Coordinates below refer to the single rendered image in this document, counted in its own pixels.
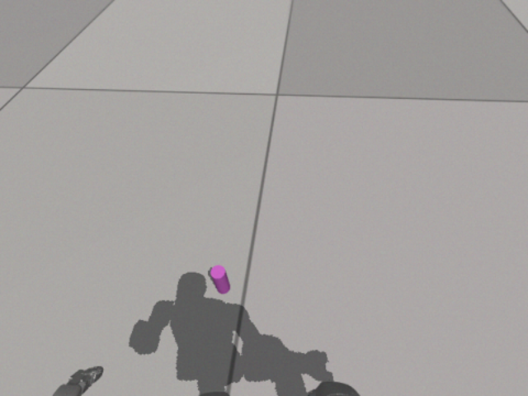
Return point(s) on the can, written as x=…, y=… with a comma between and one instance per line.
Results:
x=220, y=279

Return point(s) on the left robot hand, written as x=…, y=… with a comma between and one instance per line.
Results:
x=79, y=382

